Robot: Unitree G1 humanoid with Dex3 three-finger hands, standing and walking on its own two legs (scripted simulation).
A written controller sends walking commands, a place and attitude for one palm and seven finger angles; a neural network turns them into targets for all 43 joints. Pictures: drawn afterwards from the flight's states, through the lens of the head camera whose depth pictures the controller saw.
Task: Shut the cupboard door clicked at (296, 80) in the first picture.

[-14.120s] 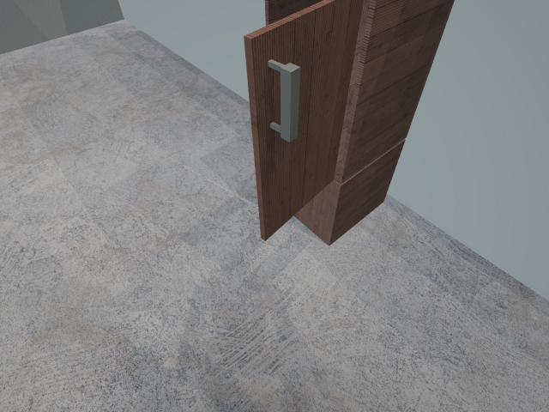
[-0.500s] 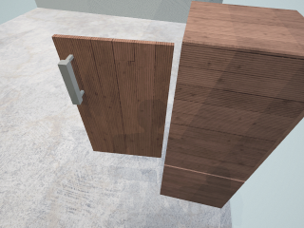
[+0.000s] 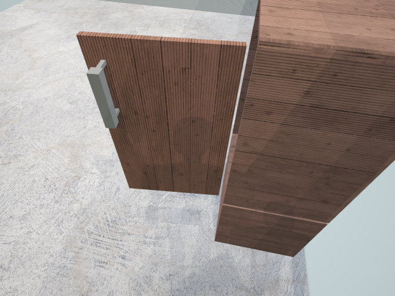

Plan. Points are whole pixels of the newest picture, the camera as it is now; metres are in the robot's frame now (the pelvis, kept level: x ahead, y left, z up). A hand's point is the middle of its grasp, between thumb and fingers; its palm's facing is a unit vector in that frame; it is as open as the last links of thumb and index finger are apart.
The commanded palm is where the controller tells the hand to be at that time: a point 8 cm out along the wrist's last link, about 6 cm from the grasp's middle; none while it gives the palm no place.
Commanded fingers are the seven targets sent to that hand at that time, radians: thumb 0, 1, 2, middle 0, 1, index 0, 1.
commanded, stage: shuffle to correct the standing spot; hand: left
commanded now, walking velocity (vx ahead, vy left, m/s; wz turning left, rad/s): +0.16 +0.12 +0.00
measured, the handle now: (107, 95) +0.52 +0.25 +0.13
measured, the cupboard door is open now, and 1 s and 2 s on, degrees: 97 97 97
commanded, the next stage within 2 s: come to a stop and stand still in 0.16 s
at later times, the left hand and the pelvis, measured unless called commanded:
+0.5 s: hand (125, 292) +0.16 +0.18 -0.17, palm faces -0.02 -0.98 -0.18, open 7.3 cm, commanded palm none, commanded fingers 0.00 0.90 0.90 -0.20 -0.30 -0.20 -0.30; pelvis +0.07 +0.02 +0.00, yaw -1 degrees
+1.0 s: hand out of the picture +0.09 +0.19 -0.16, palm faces +0.03 -0.97 -0.25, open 7.4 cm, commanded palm none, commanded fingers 0.00 0.90 0.90 -0.20 -0.30 -0.20 -0.30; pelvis +0.04 +0.00 +0.00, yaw +0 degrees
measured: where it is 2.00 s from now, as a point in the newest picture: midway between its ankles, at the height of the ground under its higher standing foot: outside the picture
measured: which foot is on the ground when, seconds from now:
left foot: down 0.00-1.00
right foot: up 0.00-0.36, down 0.38-0.56, up 0.58-1.00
